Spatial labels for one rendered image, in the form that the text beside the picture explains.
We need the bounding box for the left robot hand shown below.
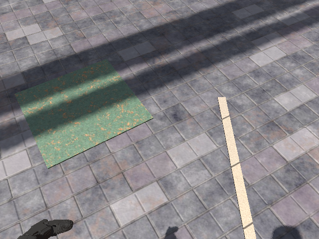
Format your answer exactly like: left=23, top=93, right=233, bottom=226
left=17, top=219, right=74, bottom=239

